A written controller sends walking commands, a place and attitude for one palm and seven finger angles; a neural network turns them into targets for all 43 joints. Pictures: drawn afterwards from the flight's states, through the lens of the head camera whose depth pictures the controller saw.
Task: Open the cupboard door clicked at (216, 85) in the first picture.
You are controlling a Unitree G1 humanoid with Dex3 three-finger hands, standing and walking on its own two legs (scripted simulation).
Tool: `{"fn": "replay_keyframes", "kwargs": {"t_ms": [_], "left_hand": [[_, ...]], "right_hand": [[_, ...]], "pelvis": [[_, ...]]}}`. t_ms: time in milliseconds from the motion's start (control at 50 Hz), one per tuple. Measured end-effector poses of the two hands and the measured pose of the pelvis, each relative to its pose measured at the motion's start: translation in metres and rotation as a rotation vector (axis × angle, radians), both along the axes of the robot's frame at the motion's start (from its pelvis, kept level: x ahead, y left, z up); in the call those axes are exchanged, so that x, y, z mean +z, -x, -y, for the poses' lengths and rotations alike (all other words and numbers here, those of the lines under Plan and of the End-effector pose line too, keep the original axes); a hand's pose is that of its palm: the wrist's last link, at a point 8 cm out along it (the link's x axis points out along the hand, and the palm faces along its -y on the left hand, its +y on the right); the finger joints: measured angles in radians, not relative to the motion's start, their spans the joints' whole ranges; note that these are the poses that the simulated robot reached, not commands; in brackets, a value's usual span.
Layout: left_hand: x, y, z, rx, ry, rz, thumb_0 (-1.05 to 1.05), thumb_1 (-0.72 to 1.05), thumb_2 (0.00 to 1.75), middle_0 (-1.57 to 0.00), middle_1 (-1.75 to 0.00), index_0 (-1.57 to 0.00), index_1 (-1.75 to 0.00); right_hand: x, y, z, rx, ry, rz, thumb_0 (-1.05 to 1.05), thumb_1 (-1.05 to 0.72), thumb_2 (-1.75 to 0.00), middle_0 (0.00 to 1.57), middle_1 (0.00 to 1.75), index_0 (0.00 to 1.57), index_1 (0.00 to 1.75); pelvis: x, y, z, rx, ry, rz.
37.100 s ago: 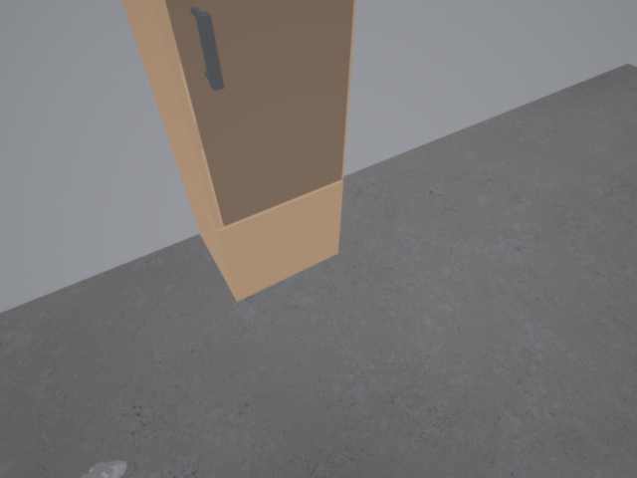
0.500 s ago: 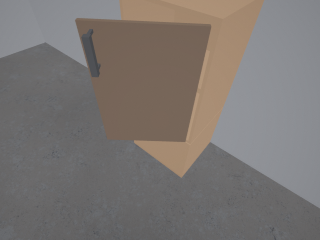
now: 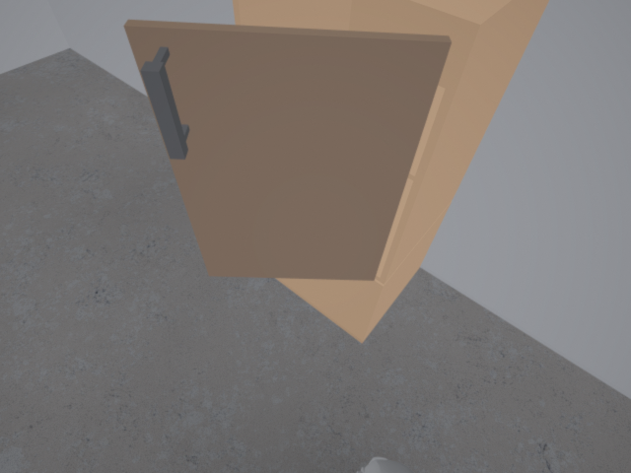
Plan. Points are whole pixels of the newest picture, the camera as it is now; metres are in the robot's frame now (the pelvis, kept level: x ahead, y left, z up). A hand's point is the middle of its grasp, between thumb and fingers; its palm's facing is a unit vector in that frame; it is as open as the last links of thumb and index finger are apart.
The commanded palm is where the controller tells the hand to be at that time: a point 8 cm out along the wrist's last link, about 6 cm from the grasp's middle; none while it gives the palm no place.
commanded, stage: come to a stop and stand still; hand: left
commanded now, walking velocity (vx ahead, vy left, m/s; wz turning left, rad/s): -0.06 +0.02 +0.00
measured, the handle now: (170, 105) +0.54 +0.24 +0.15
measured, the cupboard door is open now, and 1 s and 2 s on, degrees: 38 38 38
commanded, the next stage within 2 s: look again from close up in 0.72 s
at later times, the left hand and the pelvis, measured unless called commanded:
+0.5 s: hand out of the picture +0.06 +0.14 -0.17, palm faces +0.02 -0.98 -0.19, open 7.3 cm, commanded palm none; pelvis +0.01 -0.04 +0.00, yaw +0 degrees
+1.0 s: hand out of the picture -0.02 +0.11 -0.18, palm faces +0.02 -0.98 -0.18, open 7.4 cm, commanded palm none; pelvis +0.00 -0.04 -0.01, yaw +0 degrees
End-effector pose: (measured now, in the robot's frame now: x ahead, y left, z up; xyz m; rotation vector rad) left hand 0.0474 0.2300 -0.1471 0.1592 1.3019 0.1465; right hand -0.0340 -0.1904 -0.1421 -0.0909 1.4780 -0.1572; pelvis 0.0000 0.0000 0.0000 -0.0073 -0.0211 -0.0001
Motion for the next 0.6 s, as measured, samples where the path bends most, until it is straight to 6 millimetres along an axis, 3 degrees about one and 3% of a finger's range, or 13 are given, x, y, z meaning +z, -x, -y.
{"fn": "replay_keyframes", "kwargs": {"t_ms": [140,320,440,600], "left_hand": [[0.001,-0.035,0.014,-0.034,-0.031,0.071,0.01,0.92,0.90,-0.20,-0.30,-0.20,-0.30],[0.000,-0.033,0.040,-0.026,0.019,0.064,0.00,0.92,0.90,-0.20,-0.30,-0.20,-0.30],[0.004,-0.019,0.043,-0.011,0.012,0.055,-0.01,0.93,0.90,-0.21,-0.30,-0.20,-0.30],[0.005,0.020,0.047,0.014,0.000,-0.027,0.00,0.92,0.90,-0.20,-0.30,-0.20,-0.30]], "right_hand": [[-0.017,-0.025,0.025,-0.027,-0.006,0.028,0.01,-0.91,-0.90,0.21,0.30,0.20,0.30],[-0.004,-0.044,0.058,0.006,0.050,0.083,0.01,-0.91,-0.90,0.20,0.30,0.19,0.30],[-0.001,-0.048,0.065,0.036,0.043,0.091,0.01,-0.91,-0.90,0.20,0.30,0.19,0.30],[-0.003,-0.039,0.068,0.050,0.018,0.074,0.01,-0.91,-0.90,0.20,0.30,0.19,0.30]], "pelvis": [[-0.011,-0.011,0.016,-0.009,-0.010,-0.007],[-0.004,-0.014,0.028,-0.005,-0.013,-0.010],[0.000,-0.013,0.037,-0.001,-0.010,-0.003],[0.002,-0.012,0.045,0.004,-0.008,0.003]]}}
